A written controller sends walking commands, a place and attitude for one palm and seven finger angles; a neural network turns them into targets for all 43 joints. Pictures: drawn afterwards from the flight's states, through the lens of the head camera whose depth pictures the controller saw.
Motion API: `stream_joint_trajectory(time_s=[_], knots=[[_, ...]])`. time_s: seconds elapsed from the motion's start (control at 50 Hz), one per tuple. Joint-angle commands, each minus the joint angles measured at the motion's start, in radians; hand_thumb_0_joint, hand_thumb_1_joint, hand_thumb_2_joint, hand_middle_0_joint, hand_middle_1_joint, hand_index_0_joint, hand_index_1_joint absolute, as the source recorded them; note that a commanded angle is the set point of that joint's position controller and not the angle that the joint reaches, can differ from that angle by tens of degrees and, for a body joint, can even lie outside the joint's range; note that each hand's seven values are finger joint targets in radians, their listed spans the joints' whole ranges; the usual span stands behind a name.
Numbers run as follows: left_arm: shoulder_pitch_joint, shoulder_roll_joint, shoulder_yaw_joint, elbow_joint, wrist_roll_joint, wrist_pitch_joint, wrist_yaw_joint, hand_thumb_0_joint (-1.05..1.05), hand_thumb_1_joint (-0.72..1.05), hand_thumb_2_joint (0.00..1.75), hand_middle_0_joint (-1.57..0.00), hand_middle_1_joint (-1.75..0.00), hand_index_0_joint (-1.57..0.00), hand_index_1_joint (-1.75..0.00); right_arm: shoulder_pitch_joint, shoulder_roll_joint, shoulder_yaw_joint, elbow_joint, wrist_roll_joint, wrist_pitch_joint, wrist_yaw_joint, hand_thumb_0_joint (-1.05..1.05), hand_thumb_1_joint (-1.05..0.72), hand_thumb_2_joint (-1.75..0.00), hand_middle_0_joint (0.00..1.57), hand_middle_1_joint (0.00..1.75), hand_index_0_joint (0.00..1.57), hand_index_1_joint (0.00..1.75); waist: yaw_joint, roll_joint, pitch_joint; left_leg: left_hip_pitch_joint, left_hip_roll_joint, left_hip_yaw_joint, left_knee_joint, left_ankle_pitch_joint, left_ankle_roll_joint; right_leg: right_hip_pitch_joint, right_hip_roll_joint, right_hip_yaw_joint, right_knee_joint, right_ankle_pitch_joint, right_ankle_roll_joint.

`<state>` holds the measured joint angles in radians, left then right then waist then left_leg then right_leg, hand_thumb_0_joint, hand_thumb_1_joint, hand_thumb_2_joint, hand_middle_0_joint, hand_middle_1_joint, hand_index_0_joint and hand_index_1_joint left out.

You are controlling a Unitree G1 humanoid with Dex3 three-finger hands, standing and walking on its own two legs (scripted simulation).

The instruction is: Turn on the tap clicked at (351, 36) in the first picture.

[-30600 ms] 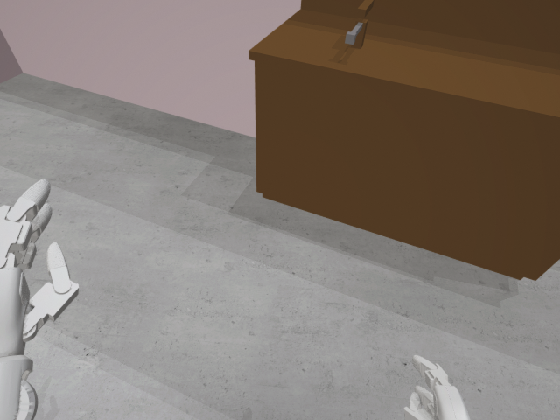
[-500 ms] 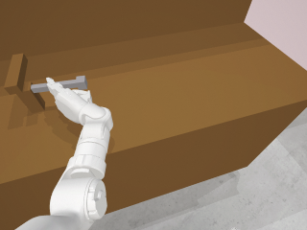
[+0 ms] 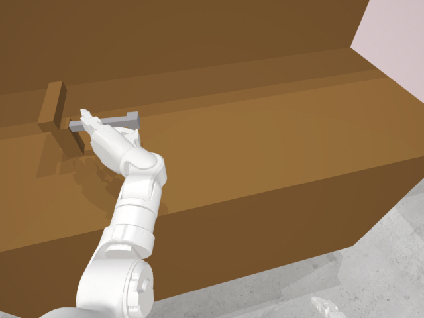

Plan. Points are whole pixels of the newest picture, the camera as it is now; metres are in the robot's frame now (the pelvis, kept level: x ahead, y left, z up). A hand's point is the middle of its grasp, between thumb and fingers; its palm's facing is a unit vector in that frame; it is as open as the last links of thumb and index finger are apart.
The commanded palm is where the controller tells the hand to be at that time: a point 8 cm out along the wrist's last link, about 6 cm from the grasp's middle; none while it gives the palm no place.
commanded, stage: lift the hand up off the lever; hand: left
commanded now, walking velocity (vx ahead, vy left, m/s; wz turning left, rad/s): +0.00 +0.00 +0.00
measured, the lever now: (133, 120) +0.50 +0.20 +0.10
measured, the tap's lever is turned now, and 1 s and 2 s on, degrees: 84 84 84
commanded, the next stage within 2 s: draw the hand back beside the body in 1.60 s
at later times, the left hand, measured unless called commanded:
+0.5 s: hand (132, 130) +0.42 +0.17 +0.15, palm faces +0.79 -0.60 -0.10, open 7.8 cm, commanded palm +0.36 +0.19 +0.15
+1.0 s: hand (133, 124) +0.42 +0.16 +0.16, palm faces +0.78 -0.63 -0.09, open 7.8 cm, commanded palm +0.36 +0.18 +0.17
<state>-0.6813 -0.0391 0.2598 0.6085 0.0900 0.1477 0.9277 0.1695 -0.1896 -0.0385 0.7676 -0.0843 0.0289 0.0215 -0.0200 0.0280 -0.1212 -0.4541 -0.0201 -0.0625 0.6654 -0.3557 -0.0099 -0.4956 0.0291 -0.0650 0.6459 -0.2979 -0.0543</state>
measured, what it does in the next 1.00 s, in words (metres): stands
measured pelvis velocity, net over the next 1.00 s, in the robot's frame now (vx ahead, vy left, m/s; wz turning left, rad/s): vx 0.00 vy -0.01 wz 0.00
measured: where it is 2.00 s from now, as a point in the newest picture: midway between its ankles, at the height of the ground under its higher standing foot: outside the picture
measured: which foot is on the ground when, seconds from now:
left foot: down 0.00-1.00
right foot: down 0.00-1.00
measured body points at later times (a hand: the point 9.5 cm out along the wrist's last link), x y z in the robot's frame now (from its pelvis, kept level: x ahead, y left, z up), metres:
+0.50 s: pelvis +0.00 -0.01 +0.01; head +0.01 -0.02 +0.46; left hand +0.37 +0.20 +0.15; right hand +0.14 -0.25 -0.12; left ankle -0.02 +0.13 -0.72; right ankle +0.01 -0.08 -0.72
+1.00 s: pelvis +0.00 -0.01 +0.01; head +0.00 -0.02 +0.46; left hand +0.37 +0.19 +0.17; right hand +0.17 -0.23 -0.11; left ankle -0.02 +0.13 -0.72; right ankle +0.01 -0.08 -0.72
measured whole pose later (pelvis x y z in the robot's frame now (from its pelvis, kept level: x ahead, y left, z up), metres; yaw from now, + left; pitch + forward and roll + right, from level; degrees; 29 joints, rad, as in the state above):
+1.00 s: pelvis +0.00 -0.01 +0.01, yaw +0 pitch +5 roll +0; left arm -0.66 -0.05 0.23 0.46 0.06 0.31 0.90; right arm 0.12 -0.19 -0.02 0.78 -0.06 0.03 0.00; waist 0.01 0.03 -0.10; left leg -0.33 -0.01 -0.06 0.56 -0.31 -0.02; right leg -0.38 0.03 -0.06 0.56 -0.26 -0.06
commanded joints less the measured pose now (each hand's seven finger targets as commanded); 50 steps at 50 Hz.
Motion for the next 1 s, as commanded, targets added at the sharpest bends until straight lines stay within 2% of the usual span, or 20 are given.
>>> stream_joint_trajectory(time_s=[0.0,0.06,0.08,0.1,0.14,0.18,0.24,0.28,0.42,0.48,0.56,0.58,0.64,0.68,0.72,0.78,0.84,0.88,0.92,0.98], knots=[[-0.488,0.075,-0.083,-0.224,0.047,-0.037,0.000,0.00,0.90,0.90,-0.15,-0.15,-0.15,-0.15,-0.078,-0.115,-0.028,-0.111,0.009,-0.042,-0.017,0.00,-0.90,-0.90,0.20,0.30,0.20,0.30,-0.012,-0.037,-0.293,0.070,0.010,0.055,-0.071,0.288,-0.011,0.221,-0.031,0.008,-0.088,0.211,0.016],[-0.492,0.072,-0.079,-0.218,0.042,-0.025,0.006,0.00,0.90,0.90,-0.15,-0.15,-0.15,-0.15,-0.082,-0.113,-0.026,-0.108,0.006,-0.043,-0.018,0.00,-0.90,-0.90,0.20,0.30,0.20,0.30,-0.011,-0.058,-0.307,0.071,0.007,0.059,-0.069,0.286,-0.008,0.238,-0.034,0.012,-0.094,0.223,0.021],[-0.476,0.119,-0.029,-0.199,0.044,-0.021,0.011,0.00,0.90,0.90,-0.15,-0.15,-0.15,-0.15,-0.085,-0.118,-0.028,-0.101,0.006,-0.040,-0.023,0.00,-0.90,-0.90,0.20,0.30,0.20,0.30,0.001,-0.075,-0.301,0.058,0.007,0.051,-0.077,0.273,-0.010,0.243,-0.031,0.008,-0.098,0.199,0.019],[-0.502,0.082,-0.069,-0.222,0.043,-0.020,0.010,0.00,0.90,0.90,-0.15,-0.15,-0.15,-0.15,-0.090,-0.113,-0.022,-0.110,0.006,-0.041,-0.021,0.00,-0.90,-0.90,0.20,0.30,0.20,0.30,-0.005,-0.061,-0.304,0.068,0.005,0.056,-0.079,0.288,-0.010,0.244,-0.034,0.010,-0.094,0.219,0.019],[-0.475,0.087,-0.059,-0.246,0.043,-0.015,0.014,0.00,0.90,0.90,-0.15,-0.15,-0.15,-0.15,-0.087,-0.110,-0.025,-0.116,0.004,-0.040,-0.020,0.00,-0.90,-0.90,0.20,0.30,0.20,0.30,0.005,-0.076,-0.338,0.077,0.006,0.062,-0.073,0.322,-0.009,0.278,-0.037,0.012,-0.088,0.278,0.021],[-0.419,0.134,-0.009,-0.245,0.043,-0.002,0.013,0.00,0.90,0.90,-0.15,-0.15,-0.15,-0.15,-0.092,-0.114,-0.028,-0.118,0.006,-0.031,-0.024,0.00,-0.90,-0.90,0.20,0.30,0.20,0.30,0.025,-0.081,-0.346,0.066,0.006,0.063,-0.075,0.334,-0.010,0.309,-0.040,0.016,-0.088,0.314,0.023],[-0.460,0.099,-0.053,-0.246,0.040,0.014,0.004,0.00,0.90,0.90,-0.15,-0.15,-0.15,-0.15,-0.104,-0.112,-0.020,-0.117,0.012,-0.030,-0.025,0.00,-0.90,-0.90,0.20,0.30,0.20,0.30,-0.001,-0.097,-0.294,0.066,0.007,0.067,-0.084,0.297,-0.001,0.286,-0.047,0.022,-0.111,0.279,0.029],[-0.452,0.143,-0.013,-0.261,0.035,0.015,0.003,0.00,0.90,0.90,-0.15,-0.15,-0.15,-0.15,-0.116,-0.115,-0.023,-0.118,0.015,-0.032,-0.034,0.00,-0.90,-0.90,0.20,0.30,0.20,0.30,0.013,-0.104,-0.295,0.058,0.004,0.063,-0.096,0.265,0.004,0.301,-0.046,0.028,-0.128,0.238,0.030],[-0.449,0.096,-0.076,-0.312,0.032,0.025,-0.017,0.00,0.90,0.90,-0.15,-0.15,-0.15,-0.15,-0.119,-0.110,-0.021,-0.118,0.019,-0.043,-0.036,0.00,-0.90,-0.90,0.20,0.30,0.20,0.30,0.003,-0.070,-0.302,0.099,0.003,0.071,-0.101,0.292,0.005,0.314,-0.050,0.029,-0.131,0.285,0.032],[-0.404,0.130,-0.037,-0.318,0.015,0.038,-0.025,0.00,0.90,0.90,-0.15,-0.15,-0.15,-0.15,-0.128,-0.116,-0.022,-0.121,0.025,-0.042,-0.043,0.00,-0.90,-0.90,0.20,0.30,0.20,0.30,0.022,-0.079,-0.297,0.096,-0.003,0.068,-0.116,0.281,0.006,0.339,-0.051,0.032,-0.145,0.279,0.033],[-0.446,0.090,-0.089,-0.328,0.011,0.051,-0.032,0.00,0.90,0.90,-0.15,-0.15,-0.15,-0.15,-0.144,-0.110,-0.016,-0.116,0.029,-0.047,-0.043,0.00,-0.90,-0.90,0.20,0.30,0.20,0.30,0.004,-0.074,-0.257,0.112,-0.001,0.070,-0.123,0.251,0.009,0.306,-0.053,0.035,-0.170,0.218,0.034],[-0.443,0.125,-0.051,-0.321,0.010,0.053,-0.028,0.00,0.90,0.90,-0.15,-0.15,-0.15,-0.15,-0.147,-0.114,-0.019,-0.110,0.029,-0.048,-0.047,0.00,-0.90,-0.90,0.20,0.30,0.20,0.30,0.015,-0.085,-0.256,0.105,-0.003,0.065,-0.130,0.236,0.009,0.310,-0.049,0.034,-0.176,0.188,0.033],[-0.458,0.098,-0.079,-0.318,0.013,0.057,-0.026,0.00,0.90,0.90,-0.15,-0.15,-0.15,-0.15,-0.152,-0.108,-0.016,-0.112,0.028,-0.054,-0.045,0.00,-0.90,-0.90,0.20,0.30,0.20,0.30,0.013,-0.092,-0.256,0.111,-0.002,0.068,-0.134,0.240,0.008,0.309,-0.051,0.033,-0.174,0.188,0.033],[-0.453,0.139,-0.040,-0.341,0.018,0.056,-0.022,0.00,0.90,0.90,-0.15,-0.15,-0.15,-0.15,-0.155,-0.110,-0.020,-0.109,0.027,-0.050,-0.047,0.00,-0.90,-0.90,0.20,0.30,0.20,0.30,0.029,-0.063,-0.284,0.125,-0.001,0.067,-0.135,0.267,0.004,0.330,-0.047,0.031,-0.166,0.214,0.027],[-0.452,0.088,-0.088,-0.329,0.019,0.067,-0.024,0.00,0.90,0.90,-0.15,-0.15,-0.15,-0.15,-0.160,-0.105,-0.015,-0.112,0.027,-0.051,-0.040,0.00,-0.90,-0.90,0.20,0.30,0.20,0.30,0.020,-0.066,-0.269,0.128,0.002,0.067,-0.136,0.266,0.002,0.312,-0.047,0.025,-0.165,0.204,0.026],[-0.453,0.131,-0.039,-0.316,0.012,0.078,-0.021,0.00,0.90,0.90,-0.15,-0.15,-0.15,-0.15,-0.164,-0.112,-0.016,-0.111,0.028,-0.047,-0.045,0.00,-0.90,-0.90,0.20,0.30,0.20,0.30,0.032,-0.077,-0.262,0.126,0.000,0.063,-0.148,0.260,0.002,0.322,-0.044,0.025,-0.173,0.189,0.025],[-0.451,0.095,-0.075,-0.347,0.013,0.089,-0.022,0.00,0.90,0.90,-0.15,-0.15,-0.15,-0.15,-0.168,-0.105,-0.014,-0.119,0.027,-0.045,-0.040,0.00,-0.90,-0.90,0.20,0.30,0.20,0.30,0.027,-0.079,-0.281,0.141,0.004,0.072,-0.141,0.292,0.002,0.335,-0.049,0.026,-0.168,0.243,0.029],[-0.428,0.132,-0.034,-0.326,0.012,0.098,-0.023,0.00,0.90,0.90,-0.15,-0.15,-0.15,-0.15,-0.169,-0.110,-0.015,-0.114,0.028,-0.041,-0.044,0.00,-0.90,-0.90,0.20,0.30,0.20,0.30,0.036,-0.100,-0.265,0.137,0.005,0.068,-0.148,0.293,0.002,0.343,-0.047,0.024,-0.174,0.243,0.029],[-0.447,0.087,-0.081,-0.362,0.012,0.103,-0.026,0.00,0.90,0.90,-0.15,-0.15,-0.15,-0.15,-0.172,-0.104,-0.011,-0.123,0.028,-0.044,-0.039,0.00,-0.90,-0.90,0.20,0.30,0.20,0.30,0.033,-0.082,-0.280,0.154,0.006,0.071,-0.148,0.325,-0.002,0.348,-0.047,0.020,-0.163,0.276,0.025],[-0.412,0.100,-0.071,-0.418,0.010,0.112,-0.029,0.00,0.90,0.90,-0.15,-0.15,-0.15,-0.15,-0.174,-0.106,-0.018,-0.126,0.026,-0.041,-0.037,0.00,-0.90,-0.90,0.20,0.30,0.20,0.30,0.046,-0.056,-0.313,0.184,0.008,0.069,-0.143,0.385,-0.011,0.372,-0.041,0.012,-0.148,0.334,0.020]])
